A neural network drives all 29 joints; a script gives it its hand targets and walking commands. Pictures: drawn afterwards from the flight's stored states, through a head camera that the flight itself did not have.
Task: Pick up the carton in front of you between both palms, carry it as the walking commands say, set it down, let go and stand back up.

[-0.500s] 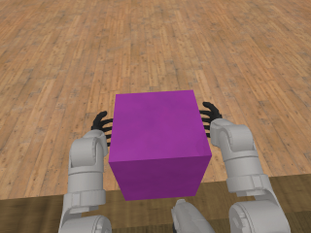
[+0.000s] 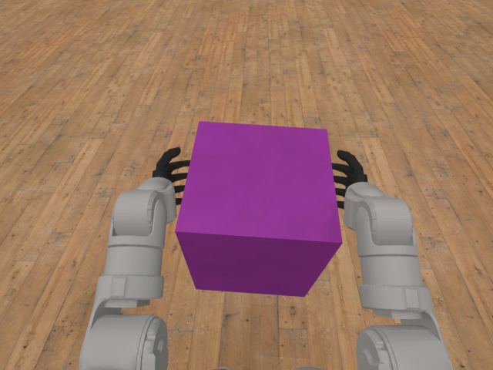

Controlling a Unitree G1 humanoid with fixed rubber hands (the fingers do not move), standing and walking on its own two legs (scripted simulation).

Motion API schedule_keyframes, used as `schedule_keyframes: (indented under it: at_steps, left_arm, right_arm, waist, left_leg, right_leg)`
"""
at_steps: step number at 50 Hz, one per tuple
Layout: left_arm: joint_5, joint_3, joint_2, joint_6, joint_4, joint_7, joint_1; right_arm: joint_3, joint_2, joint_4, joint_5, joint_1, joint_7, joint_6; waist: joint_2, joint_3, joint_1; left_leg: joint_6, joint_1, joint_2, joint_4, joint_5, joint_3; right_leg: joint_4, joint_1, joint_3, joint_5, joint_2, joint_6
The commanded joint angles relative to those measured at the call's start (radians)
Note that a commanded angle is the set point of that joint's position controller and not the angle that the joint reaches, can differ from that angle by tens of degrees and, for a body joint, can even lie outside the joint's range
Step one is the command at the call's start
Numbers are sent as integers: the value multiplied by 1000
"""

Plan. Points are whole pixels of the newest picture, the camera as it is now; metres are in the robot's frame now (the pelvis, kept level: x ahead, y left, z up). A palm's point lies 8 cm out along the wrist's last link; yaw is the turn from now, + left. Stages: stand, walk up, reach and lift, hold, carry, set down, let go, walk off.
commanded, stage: carry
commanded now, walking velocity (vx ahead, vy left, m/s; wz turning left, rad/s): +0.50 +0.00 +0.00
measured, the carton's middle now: (255, 215) +0.36 -0.01 +0.04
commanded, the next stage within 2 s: none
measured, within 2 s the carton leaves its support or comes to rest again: neither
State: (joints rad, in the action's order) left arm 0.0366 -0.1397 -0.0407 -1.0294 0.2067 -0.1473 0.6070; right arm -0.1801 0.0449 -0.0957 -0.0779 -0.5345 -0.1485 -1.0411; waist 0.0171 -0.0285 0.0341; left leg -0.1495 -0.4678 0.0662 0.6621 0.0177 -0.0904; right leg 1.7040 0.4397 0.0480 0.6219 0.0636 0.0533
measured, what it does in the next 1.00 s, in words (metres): goes down: right foot 0.16 m lower, then left foot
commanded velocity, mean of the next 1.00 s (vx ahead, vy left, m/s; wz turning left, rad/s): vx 0.50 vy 0.00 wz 0.00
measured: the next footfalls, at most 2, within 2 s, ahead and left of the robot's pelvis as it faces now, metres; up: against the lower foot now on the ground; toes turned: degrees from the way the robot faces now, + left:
right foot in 0.34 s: +0.46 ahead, -0.11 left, -0.16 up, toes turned -4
left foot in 0.72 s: +0.76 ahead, +0.07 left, -0.16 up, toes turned +1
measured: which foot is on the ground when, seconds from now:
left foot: down 0.00-0.34, up 0.36-0.70, down 0.72-1.00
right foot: up 0.00-0.32, down 0.34-0.74, up 0.76-1.00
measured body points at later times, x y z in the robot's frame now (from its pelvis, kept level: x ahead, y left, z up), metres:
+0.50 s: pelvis +0.40 -0.05 -0.16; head +0.44 -0.04 +0.29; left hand +0.75 +0.11 -0.10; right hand +0.77 -0.19 -0.10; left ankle +0.33 +0.08 -0.74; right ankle +0.42 -0.11 -0.87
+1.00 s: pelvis +0.73 -0.02 -0.12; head +0.76 -0.01 +0.33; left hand +1.08 +0.09 -0.05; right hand +1.05 -0.21 -0.04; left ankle +0.72 +0.06 -0.87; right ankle +0.78 -0.17 -0.82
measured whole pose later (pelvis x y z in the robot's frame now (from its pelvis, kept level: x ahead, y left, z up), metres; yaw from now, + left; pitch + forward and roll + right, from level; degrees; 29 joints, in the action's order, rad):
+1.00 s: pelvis +0.73 -0.02 -0.12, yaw -4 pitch +6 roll -3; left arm -0.09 -0.16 0.09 -1.06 -0.01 -0.13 0.40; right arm -0.21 0.08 0.05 -0.05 -0.38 -0.09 -1.05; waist 0.03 -0.06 0.05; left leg -0.04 -0.22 -0.04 0.28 -0.17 -0.08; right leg 0.74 0.56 0.08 0.30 -0.02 -0.03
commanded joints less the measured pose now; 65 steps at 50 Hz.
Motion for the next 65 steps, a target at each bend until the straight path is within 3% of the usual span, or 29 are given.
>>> schedule_keyframes:
  at_steps: [1,3,5,6,9,12,15,17,18,19,20,21,24,26,31,35,36,37,38,39,42,53,57,58,59,60,61,63,65]
  left_arm:
    - [229,481,1000,-26,-95,229,437]
    - [195,453,986,-24,-106,232,545]
    - [174,438,998,-4,-110,235,527]
    - [184,457,1024,2,-136,237,552]
    - [189,488,1038,26,-196,223,607]
    - [186,527,1018,29,-264,202,614]
    - [201,566,978,11,-299,190,586]
    - [211,577,945,-4,-284,199,547]
    - [210,584,920,-13,-250,202,546]
    - [212,561,910,-22,-170,202,461]
    - [224,570,919,-14,-160,206,422]
    - [244,582,980,-6,-183,212,454]
    - [377,692,1140,13,-337,232,663]
    - [425,732,1181,26,-382,241,709]
    - [443,774,1185,55,-352,274,609]
    - [419,781,1143,69,-328,275,539]
    - [398,776,1113,69,-335,271,542]
    - [387,764,1106,58,-323,267,522]
    - [370,749,1059,46,-307,263,493]
    - [369,739,1080,33,-285,260,452]
    - [316,693,1099,10,-276,251,422]
    - [194,702,1106,-60,-413,244,206]
    - [213,723,1080,-112,-471,279,94]
    - [217,726,1074,-125,-474,290,60]
    - [215,715,1050,-136,-469,298,23]
    - [205,704,1052,-139,-457,304,-7]
    - [221,708,1063,-142,-495,310,-3]
    - [253,728,1087,-152,-554,316,45]
    - [279,748,1088,-158,-602,321,74]
  right_arm:
    - [689,944,49,456,-638,241,-6]
    - [723,1039,72,535,-768,262,-5]
    - [751,1109,67,586,-821,279,9]
    - [748,1121,59,595,-834,280,23]
    - [743,1165,56,618,-821,285,36]
    - [735,1154,68,612,-765,285,45]
    - [715,1112,41,577,-664,273,39]
    - [703,1078,0,536,-598,263,32]
    - [689,1052,-14,514,-604,259,20]
    - [659,1025,-36,501,-577,251,-1]
    - [645,1010,-23,484,-567,243,-9]
    - [647,1021,17,472,-601,239,-10]
    - [631,1047,86,419,-613,230,9]
    - [625,1041,115,379,-586,216,30]
    - [672,983,193,326,-545,194,76]
    - [712,957,190,321,-473,206,85]
    - [719,953,187,330,-456,212,82]
    - [716,922,181,331,-455,216,76]
    - [708,926,146,343,-410,218,69]
    - [707,905,158,352,-405,221,58]
    - [746,999,206,413,-470,245,28]
    - [753,1024,257,407,-267,333,-71]
    - [750,976,323,344,-133,325,-105]
    - [754,962,334,333,-90,322,-114]
    - [754,951,359,326,-84,320,-126]
    - [766,961,401,337,-103,318,-145]
    - [773,966,424,345,-112,318,-150]
    - [778,987,444,356,-132,318,-150]
    - [781,1007,447,356,-98,313,-147]
  waist:
    - [106,-509,54]
    - [-55,-309,52]
    - [-140,-305,65]
    - [38,-372,68]
    - [-36,-377,107]
    - [79,-338,135]
    - [104,-321,72]
    - [-46,-355,-1]
    - [-174,-440,-18]
    - [-250,-567,-81]
    - [-236,-642,-177]
    - [-131,-653,-168]
    - [14,-505,-116]
    - [-58,-486,-102]
    - [-169,-472,-121]
    - [-115,-521,-8]
    - [-78,-551,14]
    - [156,-688,-15]
    - [240,-706,3]
    - [236,-711,-3]
    - [61,-528,-9]
    - [189,-312,-11]
    - [102,-318,-30]
    - [61,-352,-37]
    - [-151,-384,-51]
    - [-329,-365,-59]
    - [-278,-332,-54]
    - [-125,-308,-52]
    - [-83,-296,-47]
  left_leg:
    - [-251,755,-416,-80,-134,807]
    - [-210,464,-351,14,184,725]
    - [-175,251,-298,-72,83,663]
    - [-175,276,-324,11,238,672]
    - [-110,333,-129,209,-149,492]
    - [-72,194,-61,258,-236,328]
    - [-23,206,-76,422,-188,240]
    - [20,58,-29,732,-304,161]
    - [70,-236,0,1010,-747,128]
    - [105,-462,-11,1127,-792,136]
    - [102,-653,-37,1091,-624,208]
    - [97,-638,-71,1021,-561,190]
    - [118,-500,-110,798,-513,147]
    - [129,-462,-121,651,-505,131]
    - [99,-227,-67,148,-192,25]
    - [78,330,-15,-236,117,-86]
    - [45,546,-136,-216,215,43]
    - [-90,845,-474,-158,585,480]
    - [-148,914,-466,-190,605,607]
    - [-184,993,-490,-214,441,630]
    - [-55,768,-384,-304,308,436]
    - [42,537,-288,-415,245,103]
    - [96,390,-246,-218,183,-9]
    - [122,267,-229,-90,81,-34]
    - [164,101,-172,180,-208,-74]
    - [168,-187,-62,348,-495,-25]
    - [138,-253,-109,475,-532,63]
    - [120,-240,-173,490,-448,90]
    - [131,-164,-198,365,-354,77]
  right_leg:
    - [-20,573,-226,-104,-33,-3]
    - [-299,515,-177,-140,-85,-43]
    - [-502,322,-132,-225,-87,-56]
    - [-439,309,-108,-387,-86,-37]
    - [-811,360,-94,-825,-67,-9]
    - [-1115,51,0,-972,-20,-14]
    - [-1375,-163,50,-1128,-60,10]
    - [-1399,-434,-21,-995,-130,38]
    - [-1078,-776,-186,-1473,-335,100]
    - [-929,-1021,-373,-1572,-448,213]
    - [-1009,-1113,-523,-1155,-460,294]
    - [-1067,-1002,-589,-837,-431,308]
    - [-1130,-632,-541,-909,-386,287]
    - [-1159,-543,-474,-834,-349,263]
    - [-1147,-485,-207,-1105,-221,165]
    - [-976,-362,-19,-1205,-186,29]
    - [-843,-206,-10,-976,-185,-10]
    - [-602,44,6,-302,-88,-69]
    - [-447,150,-29,-76,7,-74]
    - [-356,296,-58,-60,-27,-79]
    - [-595,309,-55,-207,-113,-74]
    - [-1203,49,119,-536,-75,-80]
    - [-1346,-286,196,-556,-66,-56]
    - [-1318,-452,128,-486,-129,-37]
    - [-1387,-562,-216,-413,-357,3]
    - [-1456,-703,-529,-383,-507,137]
    - [-1480,-643,-558,-388,-529,174]
    - [-1489,-527,-393,-434,-461,139]
    - [-1535,-430,-241,-414,-412,90]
